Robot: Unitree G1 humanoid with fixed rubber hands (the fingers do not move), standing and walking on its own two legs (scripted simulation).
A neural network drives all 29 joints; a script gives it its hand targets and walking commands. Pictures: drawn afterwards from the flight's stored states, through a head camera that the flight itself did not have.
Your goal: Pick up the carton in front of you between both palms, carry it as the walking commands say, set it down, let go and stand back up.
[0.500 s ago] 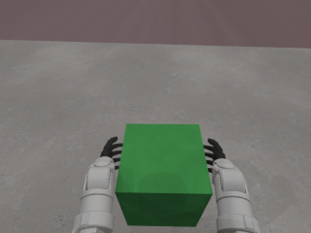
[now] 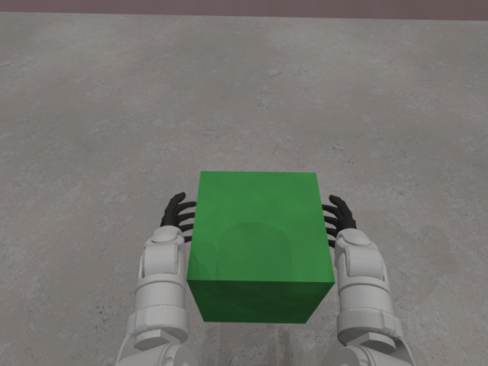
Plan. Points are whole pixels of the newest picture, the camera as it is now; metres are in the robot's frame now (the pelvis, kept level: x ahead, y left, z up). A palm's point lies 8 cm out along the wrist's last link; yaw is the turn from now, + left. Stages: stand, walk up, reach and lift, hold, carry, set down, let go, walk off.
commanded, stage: set down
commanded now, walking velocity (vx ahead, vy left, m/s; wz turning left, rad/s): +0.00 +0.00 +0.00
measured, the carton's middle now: (256, 252) +0.34 +0.00 -0.05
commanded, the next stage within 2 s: none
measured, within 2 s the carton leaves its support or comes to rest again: neither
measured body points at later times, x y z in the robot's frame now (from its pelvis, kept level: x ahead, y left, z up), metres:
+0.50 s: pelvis -0.04 -0.01 -0.10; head +0.20 -0.02 +0.28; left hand +0.39 +0.14 -0.18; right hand +0.40 -0.17 -0.18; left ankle +0.01 +0.12 -0.74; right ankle +0.03 -0.12 -0.74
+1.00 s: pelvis -0.07 -0.01 -0.23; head +0.23 -0.03 +0.11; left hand +0.43 +0.13 -0.33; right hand +0.44 -0.17 -0.34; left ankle +0.01 +0.12 -0.74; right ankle +0.03 -0.12 -0.74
